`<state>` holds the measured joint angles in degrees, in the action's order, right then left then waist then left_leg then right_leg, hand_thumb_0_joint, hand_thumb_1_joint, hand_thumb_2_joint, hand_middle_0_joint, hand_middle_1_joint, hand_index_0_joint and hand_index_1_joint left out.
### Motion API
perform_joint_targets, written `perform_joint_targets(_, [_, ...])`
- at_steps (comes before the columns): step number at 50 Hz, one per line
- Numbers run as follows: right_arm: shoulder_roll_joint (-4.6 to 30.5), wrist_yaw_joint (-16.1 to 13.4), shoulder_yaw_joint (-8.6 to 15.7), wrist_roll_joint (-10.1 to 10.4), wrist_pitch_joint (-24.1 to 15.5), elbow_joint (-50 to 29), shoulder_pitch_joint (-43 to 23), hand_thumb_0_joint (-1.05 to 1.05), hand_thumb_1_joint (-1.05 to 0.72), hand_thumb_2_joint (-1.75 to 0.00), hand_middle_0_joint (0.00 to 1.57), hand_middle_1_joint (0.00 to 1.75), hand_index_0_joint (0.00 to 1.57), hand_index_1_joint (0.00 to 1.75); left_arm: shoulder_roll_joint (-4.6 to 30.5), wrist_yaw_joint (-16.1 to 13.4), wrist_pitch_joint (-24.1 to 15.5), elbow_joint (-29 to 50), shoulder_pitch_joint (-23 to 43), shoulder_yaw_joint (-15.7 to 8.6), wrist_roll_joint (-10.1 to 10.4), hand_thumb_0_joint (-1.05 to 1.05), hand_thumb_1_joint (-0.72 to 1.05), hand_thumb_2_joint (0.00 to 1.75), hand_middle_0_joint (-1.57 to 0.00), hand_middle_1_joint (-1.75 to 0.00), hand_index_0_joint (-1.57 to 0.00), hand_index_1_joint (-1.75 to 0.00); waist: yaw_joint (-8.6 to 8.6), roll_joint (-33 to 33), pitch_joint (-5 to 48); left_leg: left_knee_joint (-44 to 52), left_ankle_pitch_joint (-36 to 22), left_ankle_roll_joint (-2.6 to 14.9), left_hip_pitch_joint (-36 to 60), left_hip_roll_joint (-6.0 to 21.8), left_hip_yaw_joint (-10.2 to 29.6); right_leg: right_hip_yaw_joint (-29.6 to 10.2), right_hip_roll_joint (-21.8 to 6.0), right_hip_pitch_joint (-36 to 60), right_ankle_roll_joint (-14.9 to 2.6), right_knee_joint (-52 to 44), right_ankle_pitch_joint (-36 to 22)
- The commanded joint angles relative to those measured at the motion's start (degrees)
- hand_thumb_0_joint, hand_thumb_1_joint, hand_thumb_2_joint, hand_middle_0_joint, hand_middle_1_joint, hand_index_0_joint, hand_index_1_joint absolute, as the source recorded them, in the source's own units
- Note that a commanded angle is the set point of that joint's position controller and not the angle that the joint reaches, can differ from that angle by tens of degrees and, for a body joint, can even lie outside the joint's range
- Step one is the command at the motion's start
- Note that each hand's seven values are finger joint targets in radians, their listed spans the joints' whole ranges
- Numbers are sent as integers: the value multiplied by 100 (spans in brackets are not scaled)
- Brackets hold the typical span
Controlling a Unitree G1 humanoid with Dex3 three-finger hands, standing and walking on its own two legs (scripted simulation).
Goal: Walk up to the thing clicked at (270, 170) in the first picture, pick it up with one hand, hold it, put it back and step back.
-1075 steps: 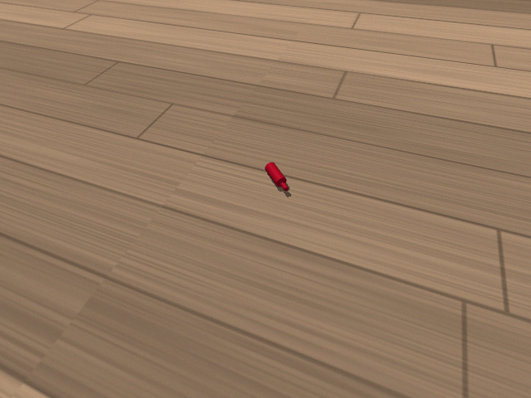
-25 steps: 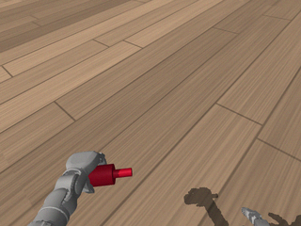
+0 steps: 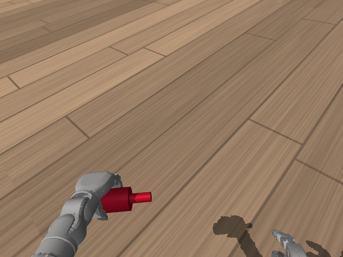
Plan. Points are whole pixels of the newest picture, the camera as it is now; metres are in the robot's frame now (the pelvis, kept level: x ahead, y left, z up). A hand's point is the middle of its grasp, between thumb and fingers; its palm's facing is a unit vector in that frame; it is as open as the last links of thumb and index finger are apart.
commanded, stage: hold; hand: left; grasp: from above
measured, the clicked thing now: (115, 199) +0.30 +0.19 -0.06
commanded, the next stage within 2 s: crouch in 0.34 s
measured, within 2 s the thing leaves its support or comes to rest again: neither
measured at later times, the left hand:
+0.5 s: hand (103, 197) +0.29 +0.21 -0.04, palm faces -0.45 -0.06 -0.89, open 9.2 cm
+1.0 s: hand (120, 210) +0.32 +0.21 -0.19, palm faces -0.44 +0.03 -0.90, open 9.2 cm
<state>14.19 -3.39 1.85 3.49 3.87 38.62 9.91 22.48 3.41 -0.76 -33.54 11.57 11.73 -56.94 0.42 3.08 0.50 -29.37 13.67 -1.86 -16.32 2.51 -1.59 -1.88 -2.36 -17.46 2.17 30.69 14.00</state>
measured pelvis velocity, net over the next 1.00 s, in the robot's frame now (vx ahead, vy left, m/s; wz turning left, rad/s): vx -0.02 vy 0.00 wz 0.02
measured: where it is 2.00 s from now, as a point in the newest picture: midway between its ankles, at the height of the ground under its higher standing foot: outside the picture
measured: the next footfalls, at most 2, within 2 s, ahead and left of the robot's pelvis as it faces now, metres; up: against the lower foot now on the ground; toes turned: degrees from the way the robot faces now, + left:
none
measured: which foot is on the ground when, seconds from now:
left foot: down 0.00-1.00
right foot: down 0.00-1.00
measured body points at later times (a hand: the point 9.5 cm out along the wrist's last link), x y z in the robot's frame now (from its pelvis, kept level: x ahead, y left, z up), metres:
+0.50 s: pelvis +0.01 +0.00 +0.00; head +0.02 -0.03 +0.45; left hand +0.31 +0.22 +0.01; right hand +0.15 -0.25 -0.12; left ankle +0.02 +0.14 -0.73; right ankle +0.02 -0.14 -0.73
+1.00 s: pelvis -0.02 +0.00 -0.08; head +0.08 +0.01 +0.36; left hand +0.34 +0.21 -0.14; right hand +0.07 -0.28 -0.19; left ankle +0.02 +0.14 -0.73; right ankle +0.02 -0.14 -0.73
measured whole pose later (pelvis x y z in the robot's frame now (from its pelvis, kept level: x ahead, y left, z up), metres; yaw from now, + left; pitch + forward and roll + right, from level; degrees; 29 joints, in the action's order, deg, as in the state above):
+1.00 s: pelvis -0.02 +0.00 -0.08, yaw +1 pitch +18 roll -1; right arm 15.2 -0.6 5.1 -0.7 2.5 41.4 12.9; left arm 18.8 -19.8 -2.5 -63.0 28.0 9.7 -67.3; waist -4.5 0.4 6.7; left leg -62.2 25.7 -2.0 -54.1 2.9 1.2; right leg -1.0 -1.8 -53.4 2.7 60.9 25.2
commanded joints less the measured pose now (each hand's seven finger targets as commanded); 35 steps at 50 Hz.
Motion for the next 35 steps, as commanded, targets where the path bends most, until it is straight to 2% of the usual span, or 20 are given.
perform_joint_targets(1, [736,-36,238,-6,-237,-738,-524,0,-90,-90,20,30,20,30,1213,-378,7,1106,2011,-711,7,0,75,66,-108,-59,-110,-57,-7,-206,1436,345,-861,216,752,-319,-124,201,332,288,-188,-534,-694])
perform_joint_targets(3, [739,-35,256,-14,-228,-738,-523,0,-90,-90,20,30,20,30,1250,-375,9,1177,1984,-727,-11,0,72,69,-108,-59,-109,-57,-6,-175,1481,333,-922,219,775,-326,-128,197,317,304,-185,-538,-761])
perform_joint_targets(4, [715,-30,250,-17,-226,-754,-543,0,-90,-90,20,30,20,30,1144,-346,16,1177,1895,-617,-28,0,72,68,-107,-59,-109,-57,19,-220,1486,348,-977,215,782,-313,-108,218,330,346,-192,-520,-802])
perform_joint_targets(5, [722,-31,258,-10,-221,-755,-551,0,-90,-90,20,30,20,30,1189,-338,36,1196,1848,-666,-33,0,73,68,-108,-58,-110,-57,55,-198,1499,347,-1020,215,780,-332,-120,211,318,373,-193,-530,-836])
perform_joint_targets(7, [701,-38,253,-7,-202,-738,-552,0,-90,-90,20,30,20,30,1241,-323,48,1340,2112,-678,-27,0,72,68,-108,-57,-109,-56,27,-117,1555,341,-1061,215,837,-339,-147,193,314,360,-183,-552,-900])
perform_joint_targets(8, [725,-39,243,-18,-206,-717,-516,0,-90,-90,20,30,20,30,1128,-306,58,1119,2056,-566,-17,0,73,69,-108,-58,-110,-57,-76,-340,1431,336,-984,245,809,-330,-140,191,315,324,-158,-583,-861])
perform_joint_targets(9, [697,-40,235,-2,-211,-731,-562,0,-90,-90,20,30,20,30,1076,-297,57,1223,2036,-525,40,0,76,67,-108,-59,-111,-57,-8,-332,1394,377,-944,227,775,-324,-119,215,325,333,-173,-596,-793])
perform_joint_targets(11, [723,-44,248,2,-204,-756,-561,0,-90,-90,20,30,20,30,1227,-300,54,1124,1816,-707,38,0,74,66,-107,-59,-110,-57,34,-201,1358,410,-836,217,737,-322,-130,208,324,309,-197,-611,-660])
perform_joint_targets(13, [719,-30,250,0,-197,-784,-569,0,-90,-90,20,30,20,30,1030,-271,42,1133,1796,-514,-15,0,73,67,-107,-59,-109,-57,-4,-240,1280,432,-831,206,732,-306,-116,219,337,286,-217,-583,-644])
perform_joint_targets(15, [740,-37,257,-5,-192,-745,-537,0,-90,-90,20,30,20,30,1302,-307,21,1143,1932,-742,-41,0,72,66,-106,-59,-108,-57,58,-150,1357,417,-933,192,730,-303,-98,227,338,338,-220,-558,-722])
perform_joint_targets(18, [713,-34,264,-6,-197,-755,-506,0,-90,-90,20,30,20,30,1176,-338,-6,1328,2196,-623,-39,0,73,68,-107,-60,-109,-58,22,-107,1544,379,-1007,204,852,-320,-134,206,327,365,-208,-556,-826])
perform_joint_targets(19, [735,-37,265,-14,-198,-720,-488,0,-90,-90,20,30,20,30,1225,-374,13,1047,2078,-717,-27,0,73,68,-107,-60,-109,-58,-2,-205,1448,369,-1021,211,808,-326,-122,205,327,334,-193,-577,-833])
perform_joint_targets(20, [709,-33,264,-9,-205,-731,-502,0,-90,-90,20,30,20,30,1105,-380,4,1175,2139,-616,-15,0,74,67,-107,-60,-109,-58,-6,-228,1489,366,-1042,210,849,-329,-142,204,322,361,-190,-574,-867])
perform_joint_targets(21, [735,-34,276,-22,-199,-704,-473,0,-90,-90,20,30,20,30,1158,-409,31,1028,2001,-668,-52,0,72,68,-107,-60,-109,-58,-20,-272,1481,339,-1066,228,841,-333,-150,191,305,365,-175,-589,-919])
perform_joint_targets(22, [716,-31,271,-19,-199,-733,-525,0,-90,-91,20,30,20,30,1202,-429,33,1163,2011,-702,-37,0,80,67,-107,-63,-112,-58,44,-245,1526,351,-1102,222,837,-341,-147,211,301,416,-175,-599,-938])
perform_joint_targets(23, [719,-26,270,-21,-195,-723,-524,0,-87,-89,20,30,20,30,1129,-443,48,1088,1965,-660,-25,0,73,64,-100,-58,-105,-53,25,-274,1468,343,-1054,222,797,-339,-150,201,305,383,-173,-596,-898])
perform_joint_targets(24, [711,-20,269,-19,-185,-722,-518,0,-90,-90,20,30,20,30,1077,-452,64,893,1836,-629,-54,0,67,69,-108,-55,-108,-56,-6,-361,1314,359,-1002,225,735,-344,-142,211,301,326,-174,-623,-842])
perform_joint_targets(26, [716,-8,281,-17,-169,-701,-498,0,-90,-90,20,30,20,30,996,-491,53,779,1693,-583,-103,0,71,73,-112,-56,-111,-57,-19,-413,1242,367,-919,224,673,-340,-136,215,304,292,-186,-602,-760])
perform_joint_targets(30, [720,17,312,-47,-140,-664,-383,0,-89,-90,20,30,20,30,921,-719,-62,564,1709,-587,-210,0,72,74,-111,-57,-110,-58,-83,-395,1180,273,-904,201,549,-343,-125,214,306,84,-206,-484,-748])
perform_joint_targets(35, [745,74,361,-156,-98,-467,-188,0,-89,-90,20,30,20,30,831,-1281,-188,-175,2109,-541,-401,0,73,75,-114,-54,-112,-56,-257,-537,1267,-191,-732,220,99,-371,-120,206,245,-339,-163,-168,-678])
